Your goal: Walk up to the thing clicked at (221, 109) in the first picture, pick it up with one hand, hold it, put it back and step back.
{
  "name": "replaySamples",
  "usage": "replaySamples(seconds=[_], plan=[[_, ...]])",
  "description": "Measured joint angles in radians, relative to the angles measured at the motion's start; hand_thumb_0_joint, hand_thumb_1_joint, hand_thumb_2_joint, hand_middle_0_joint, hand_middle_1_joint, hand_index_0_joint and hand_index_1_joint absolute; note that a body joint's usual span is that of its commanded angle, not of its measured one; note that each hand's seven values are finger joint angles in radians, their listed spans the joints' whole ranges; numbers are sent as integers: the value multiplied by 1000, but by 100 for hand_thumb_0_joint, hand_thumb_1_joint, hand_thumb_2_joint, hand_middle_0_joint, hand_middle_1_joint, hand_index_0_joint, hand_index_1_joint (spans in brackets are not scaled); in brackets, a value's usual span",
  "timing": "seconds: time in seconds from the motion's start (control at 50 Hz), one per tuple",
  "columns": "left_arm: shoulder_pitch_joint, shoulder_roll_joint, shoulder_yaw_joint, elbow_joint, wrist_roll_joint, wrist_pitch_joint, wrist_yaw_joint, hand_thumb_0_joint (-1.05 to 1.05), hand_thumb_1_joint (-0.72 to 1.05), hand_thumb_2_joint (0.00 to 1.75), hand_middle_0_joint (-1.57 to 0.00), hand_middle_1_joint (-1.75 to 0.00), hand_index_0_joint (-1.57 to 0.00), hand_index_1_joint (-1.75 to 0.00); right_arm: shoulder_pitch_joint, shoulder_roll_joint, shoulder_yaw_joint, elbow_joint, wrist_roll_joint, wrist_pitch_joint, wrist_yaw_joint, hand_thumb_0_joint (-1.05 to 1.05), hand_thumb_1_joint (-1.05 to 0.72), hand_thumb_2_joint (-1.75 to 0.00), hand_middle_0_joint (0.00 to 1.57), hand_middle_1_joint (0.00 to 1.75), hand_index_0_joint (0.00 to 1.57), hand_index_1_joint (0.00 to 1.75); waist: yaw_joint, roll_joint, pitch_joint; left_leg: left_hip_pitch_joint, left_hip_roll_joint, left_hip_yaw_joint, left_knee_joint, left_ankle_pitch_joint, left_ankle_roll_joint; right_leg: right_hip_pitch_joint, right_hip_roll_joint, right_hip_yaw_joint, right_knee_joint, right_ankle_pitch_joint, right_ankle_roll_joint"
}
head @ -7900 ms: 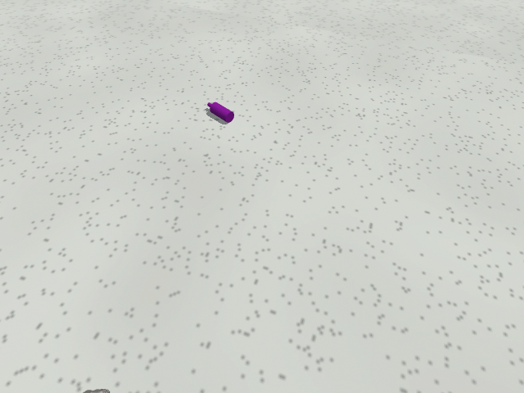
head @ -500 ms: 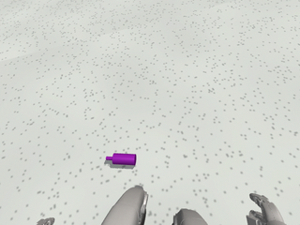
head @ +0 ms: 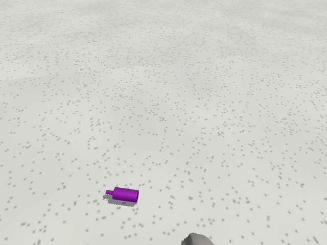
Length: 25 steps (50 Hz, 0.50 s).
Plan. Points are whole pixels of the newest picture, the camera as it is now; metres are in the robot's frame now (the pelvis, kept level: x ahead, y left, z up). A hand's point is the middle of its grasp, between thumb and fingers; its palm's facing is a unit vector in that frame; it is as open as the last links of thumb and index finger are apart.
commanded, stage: walk up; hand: left
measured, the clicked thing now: (121, 194) +0.54 +0.23 -0.74
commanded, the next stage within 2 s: none
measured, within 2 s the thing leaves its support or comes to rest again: neither
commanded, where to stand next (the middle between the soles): +0.12 +0.00 m, yaw -7 degrees
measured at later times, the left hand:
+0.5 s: hand out of the picture +0.05 +0.38 -0.16, palm faces +0.01 -0.82 -0.57, open 7.4 cm
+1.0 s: hand out of the picture +0.12 +0.24 -0.15, palm faces -0.06 -0.92 -0.38, open 7.4 cm
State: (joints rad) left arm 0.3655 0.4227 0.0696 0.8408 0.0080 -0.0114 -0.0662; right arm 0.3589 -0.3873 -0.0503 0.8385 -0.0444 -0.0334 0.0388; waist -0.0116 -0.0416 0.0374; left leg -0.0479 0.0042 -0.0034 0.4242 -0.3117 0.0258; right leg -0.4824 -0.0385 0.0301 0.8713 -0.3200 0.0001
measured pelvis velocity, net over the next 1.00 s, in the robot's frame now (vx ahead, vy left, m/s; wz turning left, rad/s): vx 0.07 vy -0.03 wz -0.05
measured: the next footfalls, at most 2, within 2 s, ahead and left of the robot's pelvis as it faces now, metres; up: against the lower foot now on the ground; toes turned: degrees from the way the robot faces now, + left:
right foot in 0.10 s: +0.16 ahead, -0.15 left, +0.00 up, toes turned -4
left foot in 0.46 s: +0.04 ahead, +0.23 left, +0.00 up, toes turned -2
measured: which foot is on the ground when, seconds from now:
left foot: down 0.00-0.12, up 0.14-0.44, down 0.46-0.86, up 0.88-1.00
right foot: up 0.00-0.08, down 0.10-0.48, up 0.50-0.82, down 0.84-1.00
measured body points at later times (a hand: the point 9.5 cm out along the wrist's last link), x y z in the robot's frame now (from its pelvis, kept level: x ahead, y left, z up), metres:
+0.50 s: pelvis -0.02 +0.06 -0.06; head +0.01 +0.04 +0.39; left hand +0.05 +0.43 -0.13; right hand +0.07 -0.26 -0.18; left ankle +0.00 +0.23 -0.74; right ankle +0.11 -0.13 -0.73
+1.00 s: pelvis +0.07 -0.03 -0.02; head +0.09 -0.04 +0.43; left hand +0.12 +0.29 -0.13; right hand +0.10 -0.38 -0.13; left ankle +0.08 +0.13 -0.67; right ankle +0.11 -0.15 -0.74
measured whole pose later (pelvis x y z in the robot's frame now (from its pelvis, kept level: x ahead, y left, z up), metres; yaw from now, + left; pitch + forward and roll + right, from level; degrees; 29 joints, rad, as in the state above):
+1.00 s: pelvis +0.07 -0.03 -0.02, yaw -3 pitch -4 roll +0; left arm 0.33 0.39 0.05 0.88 0.01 -0.05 -0.06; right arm 0.32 -0.48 -0.06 0.89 -0.01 -0.03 0.00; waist 0.02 0.04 0.11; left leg -0.47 0.04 -0.06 1.18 -0.42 0.06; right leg -0.31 -0.02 -0.03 0.70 -0.32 -0.01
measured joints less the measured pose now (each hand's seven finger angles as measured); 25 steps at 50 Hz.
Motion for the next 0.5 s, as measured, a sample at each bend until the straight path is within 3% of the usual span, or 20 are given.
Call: replaySamples(seconds=[0.04,0.1,0.12,0.16,0.22,0.28,0.36,0.42,0.44,0.46,0.5], plan=[[24,-1,-5,16,-4,-13,17,1,90,90,-21,-30,-20,-30,-19,-12,-7,-29,-16,24,12,1,-90,-90,21,30,21,30,-3,19,9,-7,7,13,35,-30,-1,27,-21,-23,-96,18,8],[57,5,-7,38,-6,-44,68,0,90,90,-21,-30,-20,-30,-46,-29,-16,-86,-28,66,25,1,-90,-90,21,30,21,30,-5,49,26,-71,17,24,201,-128,-2,113,-27,-46,-289,179,23],[49,-5,-4,51,-4,-50,88,0,90,90,-21,-30,-20,-30,-62,-40,-23,-95,-25,80,26,1,-90,-90,21,30,21,30,3,91,46,-110,41,6,297,-164,9,111,-1,-58,-276,184,22],[31,-20,-11,48,2,-55,116,0,90,90,-21,-30,-20,-30,-89,-53,-37,-111,-20,114,22,1,-91,-90,20,30,21,30,12,153,79,-216,26,-73,508,-213,13,92,20,-83,-232,150,14],[8,-26,-23,18,6,-59,139,0,90,90,-21,-30,-20,-30,-114,-64,-47,-126,-17,149,23,1,-91,-90,20,30,20,30,34,185,112,-364,-17,-87,746,-225,-1,74,-5,-83,-221,144,11],[-4,-25,-24,-3,10,-59,148,0,90,90,-21,-30,-21,-30,-129,-82,-59,-130,-11,157,26,1,-91,-90,20,30,20,30,48,208,124,-456,-22,-110,853,-166,-12,57,-33,-72,-217,152,23],[-15,-5,-15,-8,21,-51,151,0,89,90,-21,-30,-21,-30,-143,-93,-71,-126,0,161,26,1,-91,-90,20,30,21,30,55,210,122,-477,-1,-151,848,-114,-29,10,-66,-38,-173,144,37],[-42,19,-4,-13,43,-19,133,0,89,90,-21,-30,-21,-30,-140,-80,-62,-79,36,138,12,0,-91,-90,20,30,20,30,61,176,107,-386,30,-118,612,-160,-33,-30,-91,-8,-120,122,31],[-56,29,0,-21,47,-2,125,0,89,90,-21,-30,-21,-30,-130,-73,-55,-62,42,124,6,0,-91,-90,20,30,20,30,61,160,99,-343,37,-95,505,-142,-35,-48,-100,-1,-90,106,23],[-75,41,4,-30,47,17,117,0,89,90,-21,-30,-20,-30,-121,-60,-50,-41,43,107,-4,0,-91,-90,20,30,21,30,63,129,99,-310,29,-76,443,-158,-66,-69,-110,19,-45,78,9],[-111,62,21,-32,45,49,106,0,90,90,-21,-30,-20,-30,-106,-15,-33,-4,29,78,-22,0,-91,-90,20,30,21,30,72,34,117,-292,-11,-32,462,-167,-90,-107,-89,125,82,-68,-35]])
